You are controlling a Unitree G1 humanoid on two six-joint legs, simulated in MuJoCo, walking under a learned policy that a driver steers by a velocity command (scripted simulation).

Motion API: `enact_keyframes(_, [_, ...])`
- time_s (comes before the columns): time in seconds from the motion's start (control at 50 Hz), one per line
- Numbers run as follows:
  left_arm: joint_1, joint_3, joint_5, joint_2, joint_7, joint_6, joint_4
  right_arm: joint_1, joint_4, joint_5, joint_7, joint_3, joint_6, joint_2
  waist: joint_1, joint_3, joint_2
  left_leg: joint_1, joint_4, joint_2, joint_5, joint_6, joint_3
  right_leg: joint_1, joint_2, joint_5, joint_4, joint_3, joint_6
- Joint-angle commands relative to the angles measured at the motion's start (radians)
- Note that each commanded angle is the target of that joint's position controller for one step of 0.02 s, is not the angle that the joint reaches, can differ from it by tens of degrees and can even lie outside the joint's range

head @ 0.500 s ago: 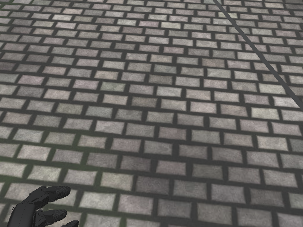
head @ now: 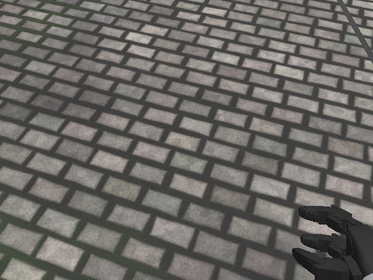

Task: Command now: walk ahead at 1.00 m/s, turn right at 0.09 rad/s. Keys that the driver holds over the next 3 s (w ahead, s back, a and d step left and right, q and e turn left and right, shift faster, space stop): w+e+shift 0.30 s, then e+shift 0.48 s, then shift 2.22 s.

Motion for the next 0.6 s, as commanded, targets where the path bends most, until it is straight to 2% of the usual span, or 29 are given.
enact_keyframes(0.02, [0.111, -0.018, -0.008, -0.021, -0.003, -0.031, -0.109, 0.542, 0.083, -0.024, -0.022, -0.109, 0.002, -0.307, -0.175, -0.519, 0.308, 1.221, -0.082, 0.406, -0.71, 0.225, -0.787, -0.891, 0.059, 0.056, 0.993, 0.146, -0.06])
enact_keyframes(0.04, [-0.03, 0.016, -0.059, 0.127, -0.004, -0.059, -0.116, 0.568, 0.102, -0.028, -0.028, -0.092, -0.003, -0.197, -0.251, -0.459, 0.255, 1.137, -0.259, 0.374, -0.804, 0.162, -0.891, -0.969, 0.027, 0.065, 1.061, 0.205, -0.092])
enact_keyframes(0.06, [-0.181, 0.034, -0.09, 0.161, -0.004, -0.068, -0.162, 0.507, 0.114, -0.037, -0.033, -0.08, -0.008, -0.159, -0.246, -0.239, 0.189, 0.97, -0.267, 0.357, -0.647, 0.126, -0.692, -1.045, -0.011, 0.124, 1.069, 0.174, -0.091])
enact_keyframes(0.08, [-0.242, 0.027, -0.077, 0.135, -0.002, -0.073, -0.18, 0.448, 0.126, -0.042, -0.031, -0.08, -0.017, -0.155, -0.202, -0.138, 0.047, 0.789, -0.293, 0.33, -0.473, 0.109, -0.565, -1.016, -0.053, 0.192, 1.015, 0.167, -0.089])
enact_keyframes(0.1, [-0.252, 0.033, -0.057, 0.115, -0.003, -0.064, -0.177, 0.394, 0.137, -0.057, -0.026, -0.075, -0.028, -0.125, -0.146, -0.069, 0.016, 0.643, -0.316, 0.295, -0.38, 0.093, -0.454, -0.974, -0.088, 0.247, 0.97, 0.163, -0.083])
enact_keyframes(0.12, [-0.195, 0.036, -0.059, 0.097, -0.009, -0.042, -0.165, 0.355, 0.148, -0.07, -0.024, -0.066, -0.038, -0.085, -0.088, -0.062, 0.063, 0.549, -0.339, 0.278, -0.331, 0.087, -0.377, -0.906, -0.124, 0.286, 0.956, 0.178, -0.076])
enact_keyframes(0.14, [-0.166, 0.038, -0.063, 0.078, -0.012, -0.018, -0.149, 0.325, 0.16, -0.058, -0.019, -0.062, -0.043, -0.056, -0.064, -0.047, 0.08, 0.491, -0.366, 0.261, -0.289, 0.078, -0.302, -0.872, -0.144, 0.291, 0.939, 0.173, -0.069])
enact_keyframes(0.16, [-0.16, 0.039, -0.064, 0.065, -0.014, 0.003, -0.144, 0.304, 0.171, -0.041, -0.017, -0.062, -0.045, -0.049, -0.048, -0.014, 0.084, 0.441, -0.391, 0.253, -0.247, 0.065, -0.227, -0.874, -0.157, 0.285, 0.924, 0.166, -0.063])
enact_keyframes(0.18, [-0.181, 0.039, -0.062, 0.054, -0.014, 0.019, -0.15, 0.286, 0.183, -0.032, -0.018, -0.065, -0.046, -0.059, -0.037, 0.03, 0.079, 0.393, -0.415, 0.252, -0.204, 0.046, -0.166, -0.9, -0.166, 0.298, 0.911, 0.16, -0.055])
enact_keyframes(0.22, [-0.258, 0.038, -0.056, 0.056, -0.013, 0.03, -0.179, 0.279, 0.193, -0.044, -0.027, -0.07, -0.05, -0.084, -0.042, 0.095, 0.058, 0.351, -0.446, 0.22, -0.084, 0.02, -0.042, -0.965, -0.157, 0.415, 0.846, 0.154, -0.041])
enact_keyframes(0.26, [-0.336, 0.038, -0.049, 0.067, -0.022, 0.019, -0.208, 0.291, 0.198, -0.054, -0.041, -0.07, -0.054, -0.096, -0.056, 0.126, 0.038, 0.343, -0.468, 0.174, 0.009, -0.003, 0.061, -0.975, -0.125, 0.566, 0.706, 0.104, -0.04])
enact_keyframes(0.3, [-0.403, 0.038, -0.041, 0.075, -0.042, 0.006, -0.227, 0.335, 0.208, -0.054, -0.056, -0.068, -0.054, -0.117, -0.083, 0.131, -0.014, 0.402, -0.477, 0.154, 0.113, -0.036, 0.136, -0.966, -0.088, 0.696, 0.582, 0.028, -0.057])
enact_keyframes(0.34, [-0.489, 0.031, -0.026, 0.06, -0.073, -0.01, -0.265, 0.361, 0.213, -0.047, -0.08, -0.069, -0.038, -0.157, -0.098, 0.158, -0.034, 0.451, -0.418, 0.155, 0.381, -0.083, 0.19, -0.911, -0.033, 0.761, 0.395, -0.073, -0.07])
enact_keyframes(0.36, [-0.505, 0.037, -0.02, 0.07, -0.091, -0.019, -0.282, 0.397, 0.216, -0.048, -0.096, -0.073, -0.028, -0.188, -0.1, 0.128, -0.018, 0.505, -0.34, 0.16, 0.594, -0.109, 0.199, -0.854, 0.019, 0.781, 0.334, -0.131, -0.076])
enact_keyframes(0.38, [-0.472, 0.048, -0.025, 0.089, -0.105, -0.024, -0.284, 0.415, 0.215, -0.047, -0.113, -0.078, -0.014, -0.222, -0.081, 0.073, 0.019, 0.562, -0.24, 0.166, 0.783, -0.13, 0.206, -0.78, 0.075, 0.779, 0.308, -0.176, -0.075])
enact_keyframes(0.4, [-0.39, 0.063, -0.032, 0.116, -0.111, -0.019, -0.275, 0.402, 0.203, -0.038, -0.126, -0.088, 0.001, -0.261, -0.033, 0.009, 0.075, 0.588, -0.122, 0.185, 0.955, -0.14, 0.199, -0.675, 0.119, 0.727, 0.31, -0.191, -0.08])
enact_keyframes(0.42, [-0.225, 0.092, -0.037, 0.173, -0.106, -0.003, -0.243, 0.359, 0.184, -0.031, -0.13, -0.097, 0.015, -0.29, 0.06, -0.075, 0.119, 0.562, 0.062, 0.206, 1.06, -0.139, 0.18, -0.497, 0.148, 0.655, 0.338, -0.175, -0.102])
enact_keyframes(0.44, [0.0, 0.131, -0.037, 0.255, -0.086, 0.021, -0.192, 0.286, 0.161, -0.027, -0.121, -0.102, 0.019, -0.293, 0.178, -0.156, 0.114, 0.444, 0.332, 0.207, 0.971, -0.138, 0.146, -0.241, 0.123, 0.643, 0.343, -0.078, -0.146])
enact_keyframes(0.46, [0.047, 0.132, -0.037, 0.26, -0.047, 0.038, -0.169, 0.253, 0.159, 0.0, -0.085, -0.08, 0.006, -0.191, 0.185, -0.114, -0.081, 0.316, 0.737, 0.042, 0.037, -0.161, 0.151, -0.143, 0.045, 0.792, 0.167, 0.043, -0.191])
enact_keyframes(0.48, [-0.086, 0.12, 0.021, 0.317, -0.034, 0.024, -0.221, 0.401, 0.1, -0.041, -0.055, -0.033, -0.02, -0.024, -0.025, -0.156, -0.379, -0.019, 1.103, -0.108, -0.695, -0.183, -0.008, 0.028, -0.099, 1.372, 0.292, 0.402, -0.321])
enact_keyframes(0.5, [-0.133, 0.124, 0.061, 0.331, -0.041, 0.007, -0.293, 0.484, 0.077, -0.03, -0.044, -0.03, -0.04, -0.111, -0.018, -0.471, -0.224, -0.066, 1.193, -0.103, -0.644, -0.161, -0.228, 0.137, -0.271, 1.08, 0.126, 0.744, -0.49])
enact_keyframes(0.52, [-0.206, 0.129, 0.03, 0.3, -0.05, 0.004, -0.341, 0.377, 0.058, -0.022, -0.048, -0.047, -0.044, -0.197, -0.004, -0.409, -0.021, -0.053, 1.076, -0.063, -0.564, -0.12, -0.25, 0.016, -0.234, 0.768, 0.018, 0.764, -0.459])
enact_keyframes(0.54, [-0.28, 0.118, -0.011, 0.252, -0.049, 0.0, -0.349, 0.299, 0.036, -0.025, -0.059, -0.052, -0.034, -0.186, -0.059, -0.234, 0.123, -0.093, 0.967, -0.027, -0.523, -0.115, -0.232, -0.165, -0.183, 0.552, -0.039, 0.716, -0.415])
enact_keyframes(0.56, [-0.333, 0.104, -0.027, 0.217, -0.046, -0.003, -0.362, 0.29, 0.042, -0.035, -0.068, -0.053, -0.015, -0.183, -0.102, -0.159, 0.174, -0.06, 0.89, 0.004, -0.496, -0.126, -0.23, -0.317, -0.16, 0.528, -0.068, 0.68, -0.386])
enact_keyframes(0.6, [-0.381, 0.108, -0.009, 0.214, -0.035, 0.004, -0.38, 0.287, 0.04, -0.044, -0.078, -0.064, 0.023, -0.194, -0.134, -0.085, 0.125, 0.032, 0.747, 0.034, -0.48, -0.162, -0.224, -0.526, -0.09, 0.702, -0.082, 0.552, -0.352])
Next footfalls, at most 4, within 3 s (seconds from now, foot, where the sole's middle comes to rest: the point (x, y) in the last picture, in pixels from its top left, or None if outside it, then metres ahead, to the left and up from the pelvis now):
0.46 right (240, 231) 0.63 -0.12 -0.74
0.88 left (218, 179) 0.85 -0.04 -0.74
1.24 right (246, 236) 0.62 -0.15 -0.74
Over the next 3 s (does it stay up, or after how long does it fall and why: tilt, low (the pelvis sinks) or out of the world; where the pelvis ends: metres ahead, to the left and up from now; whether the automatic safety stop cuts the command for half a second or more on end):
stays up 0.71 -0.08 0.04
